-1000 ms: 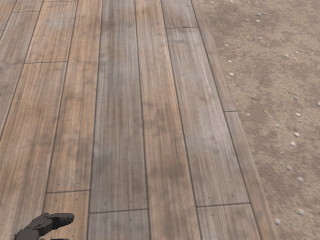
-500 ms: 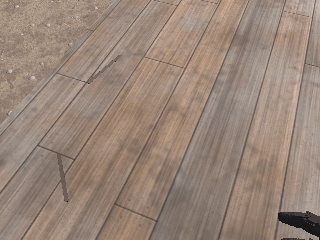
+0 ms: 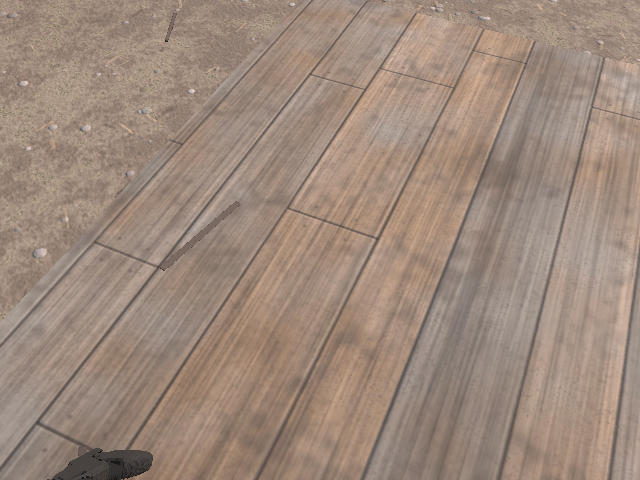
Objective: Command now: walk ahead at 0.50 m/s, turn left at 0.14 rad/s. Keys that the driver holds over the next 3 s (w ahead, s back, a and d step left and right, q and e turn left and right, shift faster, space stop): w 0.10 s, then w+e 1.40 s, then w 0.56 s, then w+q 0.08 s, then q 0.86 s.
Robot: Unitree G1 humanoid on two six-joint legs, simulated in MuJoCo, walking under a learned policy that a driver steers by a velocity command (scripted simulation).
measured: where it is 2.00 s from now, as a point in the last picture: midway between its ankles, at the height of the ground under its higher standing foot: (451, 292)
